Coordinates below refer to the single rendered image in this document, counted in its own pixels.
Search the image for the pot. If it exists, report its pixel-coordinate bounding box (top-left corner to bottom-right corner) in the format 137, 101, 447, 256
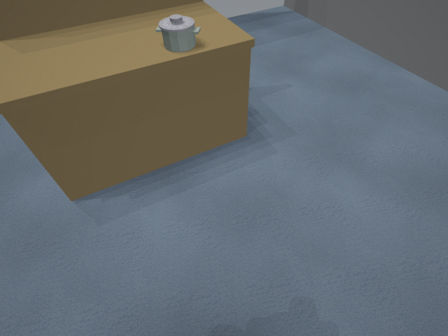
155, 26, 201, 53

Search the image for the lid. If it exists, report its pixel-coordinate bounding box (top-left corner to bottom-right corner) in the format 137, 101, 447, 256
159, 16, 195, 32

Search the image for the knob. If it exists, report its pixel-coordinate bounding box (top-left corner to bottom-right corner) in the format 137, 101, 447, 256
169, 14, 183, 22

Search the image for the table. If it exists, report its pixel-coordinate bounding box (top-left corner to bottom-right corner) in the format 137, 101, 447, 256
0, 0, 255, 201

